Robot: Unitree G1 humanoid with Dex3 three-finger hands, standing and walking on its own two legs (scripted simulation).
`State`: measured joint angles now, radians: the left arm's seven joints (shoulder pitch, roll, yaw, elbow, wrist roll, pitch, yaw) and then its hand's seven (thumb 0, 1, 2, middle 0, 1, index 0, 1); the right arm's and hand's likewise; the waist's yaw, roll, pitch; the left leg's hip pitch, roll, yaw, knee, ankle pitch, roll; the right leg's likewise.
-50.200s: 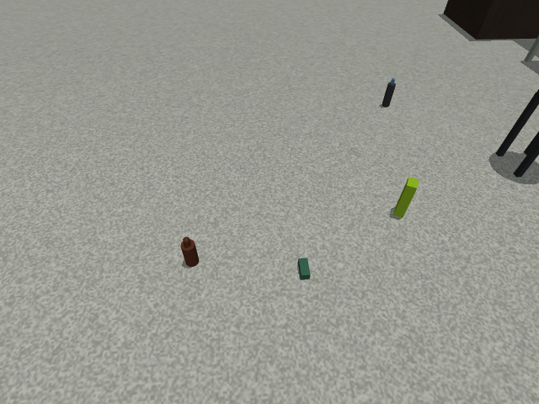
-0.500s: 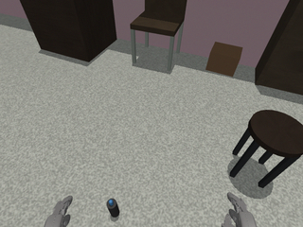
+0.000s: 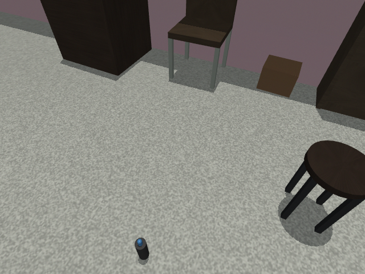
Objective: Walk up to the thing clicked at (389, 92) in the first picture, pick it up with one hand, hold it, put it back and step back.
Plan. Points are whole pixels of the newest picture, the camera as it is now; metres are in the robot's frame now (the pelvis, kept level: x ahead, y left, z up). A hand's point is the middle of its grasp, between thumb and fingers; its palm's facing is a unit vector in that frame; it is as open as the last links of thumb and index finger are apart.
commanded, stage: stand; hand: left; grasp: from the side
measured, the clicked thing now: (141, 247) +0.40 +0.19 -0.66
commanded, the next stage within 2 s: step back in 1.76 s
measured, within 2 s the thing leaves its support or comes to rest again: neither
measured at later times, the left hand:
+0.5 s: hand out of the picture +0.04 +0.24 -0.14, palm faces +0.00 -0.94 -0.35, open 7.4 cm
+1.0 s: hand out of the picture +0.06 +0.24 -0.14, palm faces -0.02 -0.94 -0.33, open 7.4 cm
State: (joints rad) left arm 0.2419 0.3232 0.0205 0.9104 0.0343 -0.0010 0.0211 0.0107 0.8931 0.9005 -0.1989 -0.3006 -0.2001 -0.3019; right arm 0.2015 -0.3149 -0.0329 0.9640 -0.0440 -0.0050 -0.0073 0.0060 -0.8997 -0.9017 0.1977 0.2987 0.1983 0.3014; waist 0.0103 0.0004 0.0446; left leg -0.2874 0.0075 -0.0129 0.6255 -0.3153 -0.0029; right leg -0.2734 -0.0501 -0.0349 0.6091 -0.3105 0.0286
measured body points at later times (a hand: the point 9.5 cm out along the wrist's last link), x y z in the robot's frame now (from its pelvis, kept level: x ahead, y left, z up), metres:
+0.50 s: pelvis -0.01 -0.01 +0.02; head -0.01 -0.01 +0.47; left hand +0.04 +0.29 -0.11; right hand +0.06 -0.30 -0.12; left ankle +0.01 +0.12 -0.73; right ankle +0.01 -0.14 -0.73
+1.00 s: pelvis +0.00 -0.01 +0.02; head +0.01 -0.01 +0.47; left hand +0.07 +0.29 -0.12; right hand +0.06 -0.30 -0.12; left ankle +0.01 +0.12 -0.73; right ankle +0.01 -0.14 -0.73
